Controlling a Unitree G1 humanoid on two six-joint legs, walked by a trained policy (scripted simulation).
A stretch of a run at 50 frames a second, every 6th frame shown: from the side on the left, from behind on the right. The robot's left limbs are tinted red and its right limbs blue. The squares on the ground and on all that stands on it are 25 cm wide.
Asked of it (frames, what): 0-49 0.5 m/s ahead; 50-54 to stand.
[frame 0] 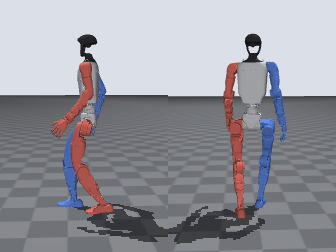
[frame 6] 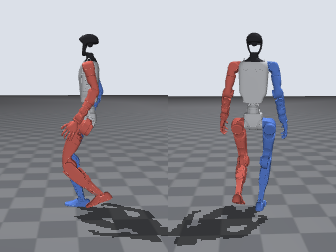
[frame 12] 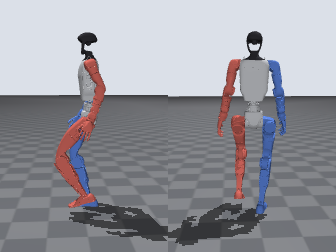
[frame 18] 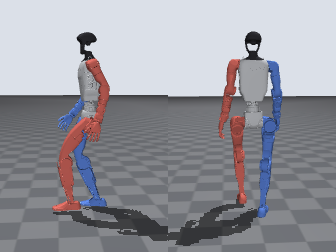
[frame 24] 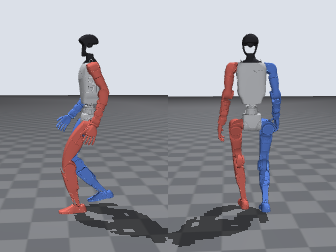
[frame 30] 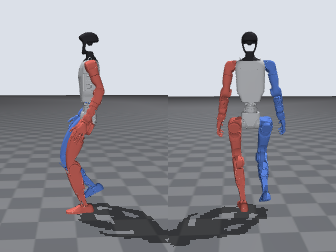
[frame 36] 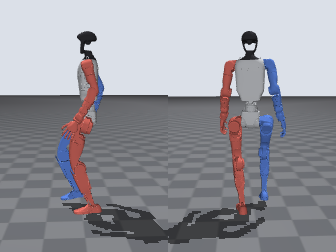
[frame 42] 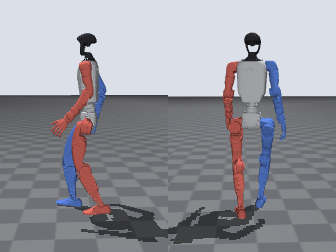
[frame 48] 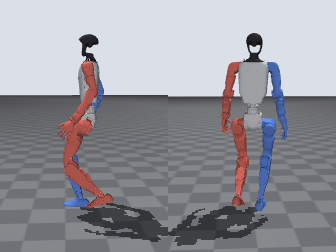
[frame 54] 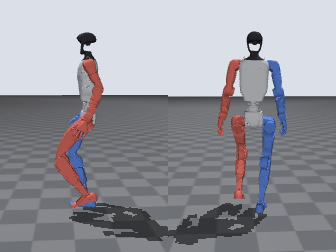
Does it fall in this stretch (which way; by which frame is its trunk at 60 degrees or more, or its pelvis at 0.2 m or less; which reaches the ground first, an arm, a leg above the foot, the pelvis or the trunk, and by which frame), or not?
no
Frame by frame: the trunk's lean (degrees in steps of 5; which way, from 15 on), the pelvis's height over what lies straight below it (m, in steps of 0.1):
0: 0, 0.7
6: 0, 0.8
12: 0, 0.8
18: 5, 0.8
24: 0, 0.7
30: 0, 0.8
36: 0, 0.8
42: 0, 0.8
48: 0, 0.8
54: 0, 0.8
